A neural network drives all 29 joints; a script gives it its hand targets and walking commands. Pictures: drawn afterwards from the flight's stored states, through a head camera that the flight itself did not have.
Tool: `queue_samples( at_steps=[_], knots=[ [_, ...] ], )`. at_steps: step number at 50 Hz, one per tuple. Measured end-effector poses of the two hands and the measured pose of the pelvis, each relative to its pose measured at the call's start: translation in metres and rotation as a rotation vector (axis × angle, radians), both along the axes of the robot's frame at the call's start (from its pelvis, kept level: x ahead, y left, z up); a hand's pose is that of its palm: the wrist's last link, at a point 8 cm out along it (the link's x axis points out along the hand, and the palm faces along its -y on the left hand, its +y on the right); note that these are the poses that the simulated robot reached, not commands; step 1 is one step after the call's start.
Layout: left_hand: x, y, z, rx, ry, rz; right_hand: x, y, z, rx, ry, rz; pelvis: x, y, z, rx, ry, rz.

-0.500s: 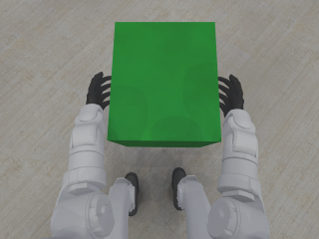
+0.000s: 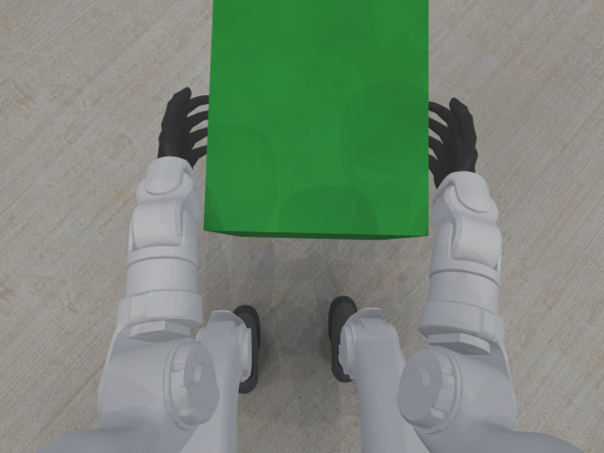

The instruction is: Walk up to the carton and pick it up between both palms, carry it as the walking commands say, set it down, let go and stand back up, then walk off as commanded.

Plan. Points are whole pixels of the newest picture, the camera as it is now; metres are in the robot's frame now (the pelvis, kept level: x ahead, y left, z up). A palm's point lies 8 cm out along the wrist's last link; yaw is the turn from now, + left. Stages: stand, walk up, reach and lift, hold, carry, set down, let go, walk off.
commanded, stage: set down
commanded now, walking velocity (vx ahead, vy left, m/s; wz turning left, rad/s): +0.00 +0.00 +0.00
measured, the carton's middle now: (314, 136) +0.52 -0.02 -0.17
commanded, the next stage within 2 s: none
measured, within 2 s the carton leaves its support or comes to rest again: neither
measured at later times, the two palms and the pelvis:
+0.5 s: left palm (203, 152) +0.49 +0.14 -0.18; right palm (430, 165) +0.48 -0.19 -0.17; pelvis +0.00 -0.01 -0.06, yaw +2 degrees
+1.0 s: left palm (218, 156) +0.51 +0.14 -0.26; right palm (412, 169) +0.50 -0.20 -0.27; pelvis -0.03 -0.01 -0.13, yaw +2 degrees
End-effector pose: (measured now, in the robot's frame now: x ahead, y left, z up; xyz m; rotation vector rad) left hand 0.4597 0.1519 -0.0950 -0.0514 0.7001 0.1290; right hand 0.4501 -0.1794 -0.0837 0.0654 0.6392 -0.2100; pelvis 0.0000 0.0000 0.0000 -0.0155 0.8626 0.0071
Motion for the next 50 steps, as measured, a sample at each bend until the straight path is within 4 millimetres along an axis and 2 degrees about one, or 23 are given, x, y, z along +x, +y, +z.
queue_samples(
  at_steps=[11, 24, 29, 39, 50],
  knots=[
    [0.015, -0.011, -0.043, 0.028, 0.022, -0.007, 0.015, -0.011, -0.050, 0.010, 0.024, 0.007, -0.001, -0.009, -0.029, 0.017, 0.062, 0.002],
    [0.032, -0.011, -0.079, 0.050, 0.003, -0.026, 0.028, -0.011, -0.088, 0.014, 0.010, -0.007, -0.002, -0.011, -0.059, 0.020, 0.101, 0.001],
    [0.035, -0.010, -0.100, 0.045, 0.007, -0.031, 0.031, -0.009, -0.106, -0.001, 0.014, -0.004, -0.005, -0.008, -0.071, 0.013, 0.114, 0.002],
    [0.036, -0.010, -0.150, 0.049, 0.036, -0.036, 0.032, -0.010, -0.156, -0.010, 0.047, 0.006, -0.012, -0.006, -0.097, 0.009, 0.119, 0.003],
    [0.051, -0.017, -0.169, 0.075, -0.025, -0.043, 0.047, -0.017, -0.182, -0.003, -0.012, 0.011, -0.026, -0.010, -0.129, 0.018, 0.052, 0.006]
  ],
)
